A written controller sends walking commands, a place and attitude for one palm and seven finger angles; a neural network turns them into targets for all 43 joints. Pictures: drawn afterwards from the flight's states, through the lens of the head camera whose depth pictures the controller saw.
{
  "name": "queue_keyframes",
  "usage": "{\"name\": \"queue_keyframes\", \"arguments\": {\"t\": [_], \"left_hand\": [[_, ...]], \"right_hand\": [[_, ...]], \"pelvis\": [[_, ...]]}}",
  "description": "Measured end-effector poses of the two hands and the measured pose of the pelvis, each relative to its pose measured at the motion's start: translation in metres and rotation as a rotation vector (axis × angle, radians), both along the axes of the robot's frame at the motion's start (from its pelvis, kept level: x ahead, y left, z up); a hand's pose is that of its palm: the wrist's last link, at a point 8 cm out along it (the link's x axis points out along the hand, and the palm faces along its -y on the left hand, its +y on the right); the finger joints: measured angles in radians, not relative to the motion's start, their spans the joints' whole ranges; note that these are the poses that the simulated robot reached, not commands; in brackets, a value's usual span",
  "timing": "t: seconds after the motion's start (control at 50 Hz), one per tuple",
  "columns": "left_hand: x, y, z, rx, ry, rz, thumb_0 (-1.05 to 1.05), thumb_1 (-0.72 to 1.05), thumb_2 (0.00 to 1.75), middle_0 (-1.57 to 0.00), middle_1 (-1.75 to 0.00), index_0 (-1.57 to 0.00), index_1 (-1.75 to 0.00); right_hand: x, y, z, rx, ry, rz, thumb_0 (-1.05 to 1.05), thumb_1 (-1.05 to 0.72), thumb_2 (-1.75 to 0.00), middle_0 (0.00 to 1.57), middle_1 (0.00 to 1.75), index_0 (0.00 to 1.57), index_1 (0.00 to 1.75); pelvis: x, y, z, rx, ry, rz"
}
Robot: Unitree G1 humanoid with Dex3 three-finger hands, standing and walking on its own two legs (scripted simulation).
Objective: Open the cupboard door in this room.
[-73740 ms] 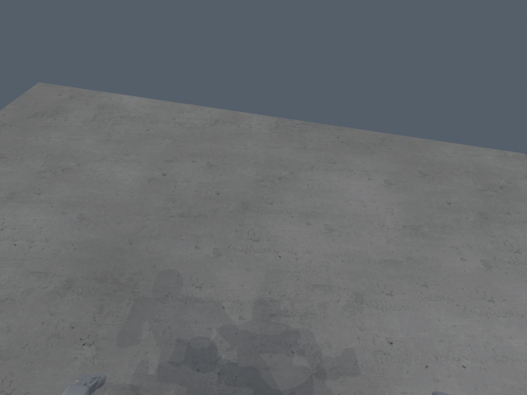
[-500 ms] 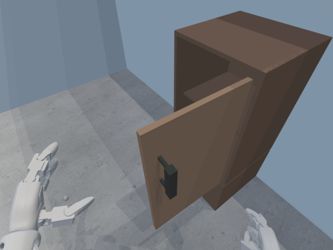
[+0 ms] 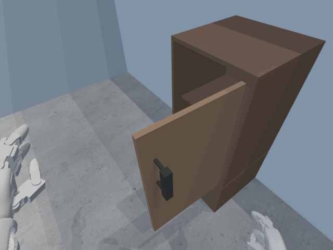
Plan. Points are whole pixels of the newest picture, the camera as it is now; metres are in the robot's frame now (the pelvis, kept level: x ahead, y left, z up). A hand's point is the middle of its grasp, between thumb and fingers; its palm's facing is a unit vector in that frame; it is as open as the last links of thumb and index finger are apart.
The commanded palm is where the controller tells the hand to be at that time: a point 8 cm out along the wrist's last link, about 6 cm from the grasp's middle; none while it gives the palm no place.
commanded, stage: draw the hand back to the body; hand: left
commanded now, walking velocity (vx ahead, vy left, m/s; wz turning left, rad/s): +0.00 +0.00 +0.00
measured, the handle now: (162, 179) +0.31 +0.06 -0.02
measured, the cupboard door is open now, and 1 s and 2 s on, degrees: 88 88 88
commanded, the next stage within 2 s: step back with the hand held close in 0.18 s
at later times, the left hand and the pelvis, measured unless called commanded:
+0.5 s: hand (52, 174) +0.20 +0.24 +0.16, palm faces +0.39 -0.79 -0.48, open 7.4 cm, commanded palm +0.14 +0.28 +0.17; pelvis +0.00 -0.01 +0.00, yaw -1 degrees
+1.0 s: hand (15, 212) +0.13 +0.27 +0.15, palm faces +0.38 -0.78 -0.50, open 7.4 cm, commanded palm +0.07 +0.31 +0.17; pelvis -0.07 +0.01 -0.01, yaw -1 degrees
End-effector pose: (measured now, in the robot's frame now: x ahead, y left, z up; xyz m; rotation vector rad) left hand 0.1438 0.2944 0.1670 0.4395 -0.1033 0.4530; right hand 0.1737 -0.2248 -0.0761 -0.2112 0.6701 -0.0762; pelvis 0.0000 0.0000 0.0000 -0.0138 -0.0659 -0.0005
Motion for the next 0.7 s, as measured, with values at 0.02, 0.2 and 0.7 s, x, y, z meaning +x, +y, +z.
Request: {"name": "queue_keyframes", "arguments": {"t": [0.02, 0.2, 0.7], "left_hand": [[0.0, -0.002, -0.001, -0.002, 0.003, -0.005, 0.01, 0.85, 0.88, -0.2, -0.3, -0.21, -0.3], [0.0, -0.012, 0.002, 0.013, 0.0, -0.016, 0.02, 0.89, 0.9, -0.21, -0.3, -0.21, -0.3], [0.012, -0.014, 0.002, 0.126, 0.062, -0.127, 0.02, 0.89, 0.9, -0.21, -0.3, -0.22, -0.3]], "right_hand": [[-0.001, -0.001, 0.0, -0.001, 0.001, -0.002, 0.01, -0.9, -0.9, 0.21, 0.3, 0.2, 0.3], [-0.003, -0.009, -0.002, 0.006, 0.004, -0.008, 0.01, -0.9, -0.9, 0.2, 0.3, 0.2, 0.3], [-0.034, -0.037, -0.001, -0.045, 0.093, -0.16, 0.01, -0.91, -0.9, 0.2, 0.3, 0.2, 0.3]], "pelvis": [[0.0, -0.001, 0.0, 0.0, -0.001, 0.0], [0.0, -0.01, 0.001, 0.002, -0.008, -0.001], [-0.019, -0.008, -0.001, 0.001, 0.076, -0.034]]}}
